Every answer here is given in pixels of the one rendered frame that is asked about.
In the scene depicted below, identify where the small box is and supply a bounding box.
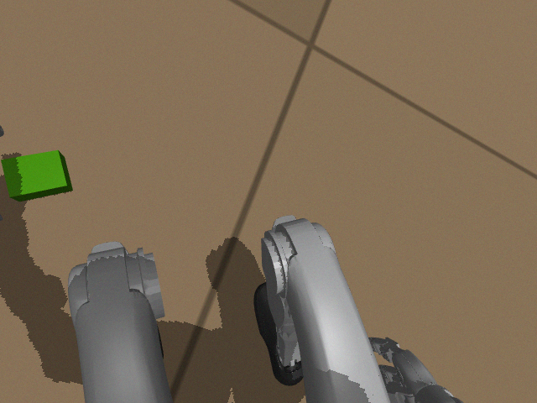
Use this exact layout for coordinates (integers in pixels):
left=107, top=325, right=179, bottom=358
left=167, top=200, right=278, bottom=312
left=1, top=150, right=73, bottom=202

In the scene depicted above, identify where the right robot arm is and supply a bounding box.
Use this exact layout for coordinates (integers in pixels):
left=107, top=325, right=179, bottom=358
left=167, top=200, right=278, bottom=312
left=414, top=385, right=464, bottom=403

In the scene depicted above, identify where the right robot hand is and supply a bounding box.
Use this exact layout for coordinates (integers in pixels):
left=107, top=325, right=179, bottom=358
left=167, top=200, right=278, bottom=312
left=369, top=338, right=438, bottom=403

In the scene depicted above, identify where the right robot foot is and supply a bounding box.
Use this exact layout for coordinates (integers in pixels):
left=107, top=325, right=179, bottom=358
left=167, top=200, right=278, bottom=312
left=253, top=282, right=303, bottom=386

